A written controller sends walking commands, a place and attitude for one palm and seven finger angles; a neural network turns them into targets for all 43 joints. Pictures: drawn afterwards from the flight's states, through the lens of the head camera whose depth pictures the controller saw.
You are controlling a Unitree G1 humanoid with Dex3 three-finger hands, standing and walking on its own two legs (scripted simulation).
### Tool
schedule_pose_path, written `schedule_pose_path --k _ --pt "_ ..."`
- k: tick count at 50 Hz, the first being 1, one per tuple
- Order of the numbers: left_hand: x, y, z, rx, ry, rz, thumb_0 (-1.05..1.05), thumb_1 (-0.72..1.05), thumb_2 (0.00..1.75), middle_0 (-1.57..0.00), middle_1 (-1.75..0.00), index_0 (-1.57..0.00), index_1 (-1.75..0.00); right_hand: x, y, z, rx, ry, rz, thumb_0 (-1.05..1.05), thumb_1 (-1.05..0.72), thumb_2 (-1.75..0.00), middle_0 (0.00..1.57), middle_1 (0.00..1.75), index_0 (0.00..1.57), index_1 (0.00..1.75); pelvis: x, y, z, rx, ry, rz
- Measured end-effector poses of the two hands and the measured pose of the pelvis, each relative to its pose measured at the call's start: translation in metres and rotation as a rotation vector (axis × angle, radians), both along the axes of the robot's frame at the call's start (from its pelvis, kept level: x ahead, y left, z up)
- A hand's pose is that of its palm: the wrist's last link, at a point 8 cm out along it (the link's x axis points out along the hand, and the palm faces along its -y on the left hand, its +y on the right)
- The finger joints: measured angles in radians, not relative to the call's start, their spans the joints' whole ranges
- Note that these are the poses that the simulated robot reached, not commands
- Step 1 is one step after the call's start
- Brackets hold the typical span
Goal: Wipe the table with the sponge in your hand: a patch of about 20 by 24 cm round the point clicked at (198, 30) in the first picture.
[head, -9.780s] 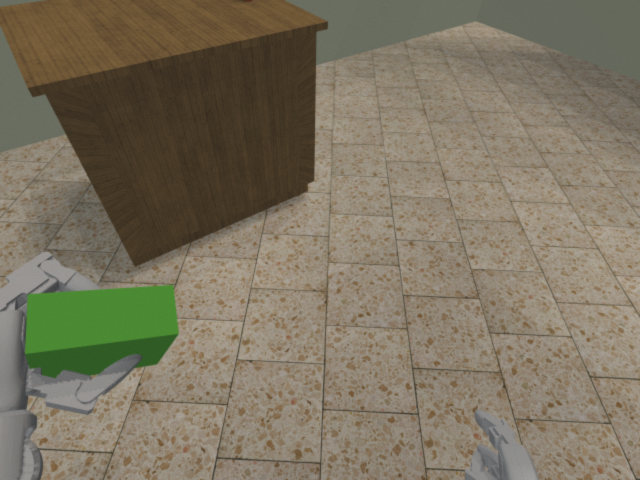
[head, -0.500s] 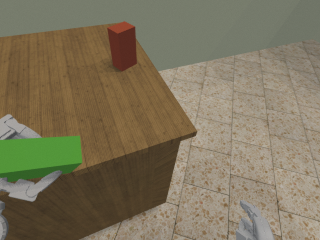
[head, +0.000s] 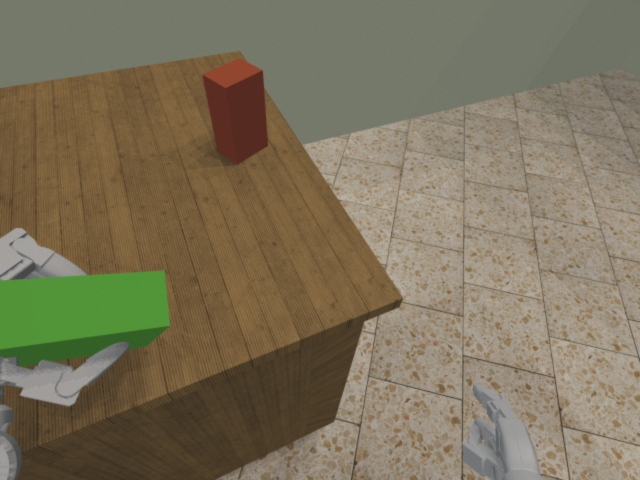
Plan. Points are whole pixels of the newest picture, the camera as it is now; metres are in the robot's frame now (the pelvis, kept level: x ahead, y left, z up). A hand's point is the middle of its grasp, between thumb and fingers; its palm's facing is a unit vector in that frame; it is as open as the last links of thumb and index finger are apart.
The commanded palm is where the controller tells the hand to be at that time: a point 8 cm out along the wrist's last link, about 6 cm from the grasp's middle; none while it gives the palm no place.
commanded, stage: come to a stop and stand still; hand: left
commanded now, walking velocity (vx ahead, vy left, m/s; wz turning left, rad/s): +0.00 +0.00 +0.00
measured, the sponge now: (109, 317) +0.22 +0.22 +0.15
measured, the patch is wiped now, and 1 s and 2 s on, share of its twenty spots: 0.00 0.00 0.00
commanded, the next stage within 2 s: look again from close up in 0.46 s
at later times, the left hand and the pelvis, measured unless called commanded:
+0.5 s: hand (50, 293) +0.23 +0.26 +0.17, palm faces +0.41 -0.83 -0.37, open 9.3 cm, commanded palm +0.18 +0.30 +0.19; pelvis +0.02 +0.02 +0.02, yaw +0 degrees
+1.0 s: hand (19, 292) +0.24 +0.31 +0.15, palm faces +0.38 -0.82 -0.43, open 9.3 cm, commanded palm +0.17 +0.32 +0.19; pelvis +0.02 +0.03 +0.00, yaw +3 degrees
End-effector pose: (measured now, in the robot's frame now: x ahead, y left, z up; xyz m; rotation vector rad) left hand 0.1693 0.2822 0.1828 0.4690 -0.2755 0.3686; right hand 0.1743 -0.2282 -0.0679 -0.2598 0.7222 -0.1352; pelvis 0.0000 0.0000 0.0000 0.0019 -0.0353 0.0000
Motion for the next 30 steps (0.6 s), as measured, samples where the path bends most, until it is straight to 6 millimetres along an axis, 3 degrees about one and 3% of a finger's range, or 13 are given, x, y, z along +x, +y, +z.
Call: schedule_pose_path --k 6,12,26,30 --pt "0.005 0.016 0.006 -0.01 -0.021 0.047 0.0 -0.44 1.03 -0.81 -1.39 -0.81 -1.39 0.009 0.018 0.012 0.023 -0.054 0.031 0.01 -0.9 -0.9 0.2 0.3 0.2 0.29 0.004 0.005 0.006 -0.004 0.012 -0.002" --pt "0.014 0.012 -0.001 -0.073 0.013 0.035 0.0 -0.44 1.03 -0.81 -1.39 -0.81 -1.39 0.009 0.029 0.014 0.051 -0.058 0.036 0.01 -0.9 -0.9 0.2 0.3 0.2 0.29 0.01 0.011 0.011 -0.016 0.015 -0.004" --pt "0.02 0.02 0.001 -0.051 0.064 0.031 0.0 -0.44 1.03 -0.81 -1.39 -0.81 -1.39 -0.007 0.018 0.008 0.04 0.011 -0.021 0.01 -0.9 -0.9 0.2 0.3 0.2 0.29 0.016 0.016 0.015 -0.015 0.017 -0.006" --pt "0.04 0.036 0.031 0.126 -0.056 0.003 0.0 -0.44 1.03 -0.82 -1.38 -0.82 -1.38 -0.008 0.022 0.003 0.019 0.028 0.058 0.01 -0.9 -0.9 0.2 0.3 0.2 0.29 0.01 0.011 0.01 -0.013 0.028 0.031"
